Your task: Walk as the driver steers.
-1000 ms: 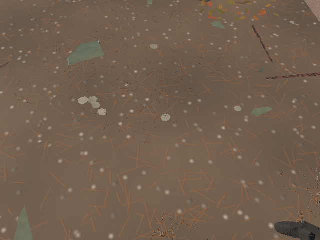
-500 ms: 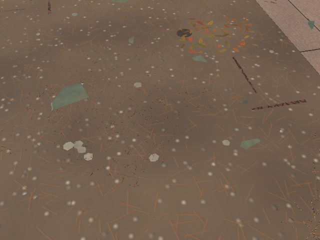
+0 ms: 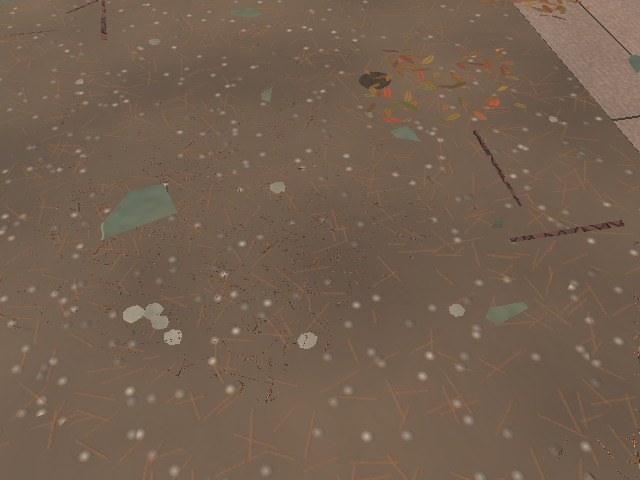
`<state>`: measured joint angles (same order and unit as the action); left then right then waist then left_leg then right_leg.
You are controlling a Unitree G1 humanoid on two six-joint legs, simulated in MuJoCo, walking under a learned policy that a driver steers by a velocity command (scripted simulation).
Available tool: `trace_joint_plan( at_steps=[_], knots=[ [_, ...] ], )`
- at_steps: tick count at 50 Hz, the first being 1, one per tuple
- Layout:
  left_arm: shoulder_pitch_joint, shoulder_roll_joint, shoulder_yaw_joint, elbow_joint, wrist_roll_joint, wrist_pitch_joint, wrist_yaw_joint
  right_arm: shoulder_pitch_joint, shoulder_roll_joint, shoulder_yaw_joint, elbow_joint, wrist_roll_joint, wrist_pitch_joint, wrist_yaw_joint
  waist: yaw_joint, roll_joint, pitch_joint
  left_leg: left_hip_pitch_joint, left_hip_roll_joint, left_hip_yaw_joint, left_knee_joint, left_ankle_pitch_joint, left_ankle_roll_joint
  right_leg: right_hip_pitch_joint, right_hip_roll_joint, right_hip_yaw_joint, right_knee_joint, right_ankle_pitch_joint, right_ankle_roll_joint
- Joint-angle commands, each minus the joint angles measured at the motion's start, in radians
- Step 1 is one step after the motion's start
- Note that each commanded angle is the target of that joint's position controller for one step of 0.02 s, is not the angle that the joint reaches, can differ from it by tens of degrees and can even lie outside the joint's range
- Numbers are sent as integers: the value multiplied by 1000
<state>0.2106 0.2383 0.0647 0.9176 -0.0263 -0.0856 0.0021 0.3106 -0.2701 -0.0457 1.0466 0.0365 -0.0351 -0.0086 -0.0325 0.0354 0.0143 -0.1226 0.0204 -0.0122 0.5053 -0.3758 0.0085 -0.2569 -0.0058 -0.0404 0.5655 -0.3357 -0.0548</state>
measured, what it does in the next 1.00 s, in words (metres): walks ahead, turning left: left foot, then right foot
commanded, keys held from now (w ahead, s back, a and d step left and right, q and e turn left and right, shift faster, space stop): w+q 0.72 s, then w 0.14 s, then w+e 0.02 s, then e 0.12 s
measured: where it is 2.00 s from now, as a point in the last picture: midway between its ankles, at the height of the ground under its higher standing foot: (250, 450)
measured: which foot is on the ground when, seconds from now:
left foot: down 0.00-0.02, up 0.04-0.48, down 0.50-1.00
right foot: down 0.00-0.48, up 0.50-0.98, down 1.00-1.00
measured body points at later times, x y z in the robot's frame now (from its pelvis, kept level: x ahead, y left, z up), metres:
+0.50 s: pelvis +0.21 +0.04 -0.02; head +0.25 +0.05 +0.43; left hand +0.09 +0.28 -0.16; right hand +0.49 -0.12 -0.11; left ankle +0.31 +0.14 -0.74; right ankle +0.02 -0.12 -0.72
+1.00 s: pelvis +0.49 +0.13 -0.01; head +0.52 +0.15 +0.44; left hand +0.60 +0.43 -0.09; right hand +0.62 -0.13 -0.13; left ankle +0.32 +0.14 -0.73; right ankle +0.68 +0.10 -0.73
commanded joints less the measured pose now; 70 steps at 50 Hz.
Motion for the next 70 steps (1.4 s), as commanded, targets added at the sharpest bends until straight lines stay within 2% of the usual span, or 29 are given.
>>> trace_joint_plan(
  at_steps=[1,2,3,6,8,14,19,22,24,25,26,27,28,30,32,36,40,45,48,50,51,52,53,54,56,60,63,67,70],
  knots=[
    [283,171,63,47,13,-17,10,-218,-75,-6,-124,-6,-18,3,186,-125,-28,-402,11,-72,148,78,62,428,-147,201,-215,59,-25],
    [363,267,80,50,24,-21,4,-208,-34,3,-167,-4,-32,-3,193,-376,-76,-583,-89,-20,445,-152,23,526,-379,601,-360,-9,-153],
    [290,162,46,31,36,-31,6,-175,-94,-15,-148,13,-39,-4,145,-231,-31,-634,-32,-140,624,-187,40,459,-416,633,-364,-61,-184],
    [125,96,18,-12,21,-40,3,-139,-90,-29,-122,19,-41,7,69,-130,93,-678,50,-161,630,79,74,366,-310,308,-402,99,-78],
    [144,68,8,0,37,-34,4,-135,-57,-31,-122,10,-31,24,63,-144,68,-620,63,-114,600,170,60,339,-246,136,-387,336,-40],
    [165,126,17,6,45,-23,29,-304,2,-11,-232,-4,-13,50,83,-94,116,-632,68,-26,353,333,11,258,-237,-45,-447,439,-63],
    [214,147,25,22,22,-13,33,-427,3,-2,-312,-7,-15,79,95,-90,137,-565,42,78,178,344,60,311,-268,-153,-410,584,-61],
    [181,191,36,7,15,3,40,-360,-53,-30,-327,-4,-11,88,14,-152,43,-396,-44,149,167,237,124,370,-285,-196,-220,1090,-43],
    [139,218,42,-13,10,16,42,-105,-144,-81,-274,-2,-2,77,-126,-161,-100,-54,-108,147,103,245,187,284,-263,-204,119,1170,-15],
    [132,212,38,-29,18,9,42,51,-208,-116,-238,-4,12,54,-195,-94,-171,238,-42,-7,57,215,229,46,-217,-195,411,865,28],
    [238,38,-9,-76,41,-17,19,28,-292,-122,-246,-6,8,41,-43,188,-260,535,240,-578,-21,41,404,-384,-13,-108,800,-201,81],
    [134,100,-4,-115,1,-66,6,60,-239,-101,-263,-22,-5,41,-97,100,-372,551,312,-862,-221,-111,442,-484,30,138,921,-249,57],
    [23,151,12,-152,-35,-85,4,19,-179,-86,-254,-28,-24,43,-97,55,-208,440,284,-718,-265,-50,380,-574,-22,149,891,-141,29],
    [32,156,20,-136,2,-87,23,-139,-111,-66,-288,-19,-47,50,11,-70,-66,122,191,-474,-275,180,312,-455,-103,140,719,5,26],
    [79,159,32,-139,23,-58,24,-178,-93,-57,-307,-28,-52,45,68,-41,-49,-28,139,-379,-304,295,297,-341,-139,149,630,48,49],
    [-50,122,22,-206,48,-28,31,-93,-141,-66,-292,-20,-53,17,43,-15,0,-147,88,-270,-321,438,284,-365,-121,98,408,194,111],
    [-189,81,1,-243,40,-39,13,2,-126,-57,-266,-14,-43,2,-28,25,1,-124,39,-196,-296,413,211,-318,-70,72,88,471,102],
    [-313,101,-6,-286,28,-58,-24,94,-125,-46,-225,-20,-36,-4,-82,46,31,64,116,-246,-219,452,199,-368,-40,61,-66,485,53],
    [-260,123,-1,-279,35,-69,-42,96,-132,-43,-216,-37,-19,-13,-46,66,-19,174,136,-226,-83,789,157,-300,7,26,-102,368,-7],
    [-46,171,18,-222,42,-73,-43,35,-143,-38,-236,-43,-17,-16,79,64,-150,145,73,-160,164,1015,102,-12,20,19,-154,534,-71],
    [96,235,27,-200,63,-72,-41,50,-105,-22,-264,-65,-24,-16,108,-57,-307,-76,8,-135,454,704,58,330,-161,220,-55,923,-163],
    [119,242,24,-182,55,-54,-47,236,-30,2,-226,-63,-33,-2,47,-309,-446,-392,-125,-74,792,-211,-33,647,-410,563,-40,1169,-362],
    [141,181,17,-183,22,-34,-46,215,-139,-16,-219,-51,-35,8,86,-201,-473,-465,-87,-145,859,-254,-36,645,-378,637,-93,968,-345],
    [40,168,12,-211,11,-19,-38,78,-168,-26,-265,-29,-32,7,90,-140,-308,-538,-43,-133,866,-190,-47,514,-328,533,-123,853,-294],
    [-49,171,10,-241,20,6,-24,-55,-155,-31,-306,-41,-14,-10,63,-8,-134,-534,-8,-92,784,-108,-59,220,-256,425,-200,754,-248],
    [-79,193,24,-257,38,32,-16,7,-76,-21,-316,-43,18,-35,-9,-125,-117,-365,-18,-56,513,-62,-77,-27,-157,325,-258,684,-219],
    [-61,222,40,-265,21,56,5,-29,-85,-24,-329,-46,29,-43,2,-139,-175,-320,-35,-67,399,52,-91,-49,-142,341,-252,530,-199],
    [-52,219,43,-276,14,85,22,-126,-88,-26,-365,-40,33,-40,30,-176,-134,-292,-57,-83,258,105,-87,-87,-113,415,-268,168,-158],
    [-37,216,45,-284,14,99,28,-140,-103,-33,-379,-31,9,-29,33,-207,-122,-252,-69,-89,108,88,-69,-35,-115,491,-226,185,-140]
  ],
)
Keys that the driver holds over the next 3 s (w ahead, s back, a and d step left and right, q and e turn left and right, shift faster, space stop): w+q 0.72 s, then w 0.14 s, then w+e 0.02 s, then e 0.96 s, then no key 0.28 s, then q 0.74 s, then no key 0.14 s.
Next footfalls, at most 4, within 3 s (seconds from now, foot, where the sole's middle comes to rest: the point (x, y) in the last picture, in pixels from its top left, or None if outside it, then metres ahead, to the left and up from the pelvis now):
0.50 left None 0.35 0.15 -0.77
1.00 right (284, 397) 0.71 0.12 -0.77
1.46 left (187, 429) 0.65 0.33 -0.77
1.90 right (310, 429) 0.63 0.06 -0.77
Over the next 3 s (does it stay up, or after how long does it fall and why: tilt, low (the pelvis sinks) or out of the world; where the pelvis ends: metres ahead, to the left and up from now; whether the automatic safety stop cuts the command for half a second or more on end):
stays up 0.56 0.22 0.01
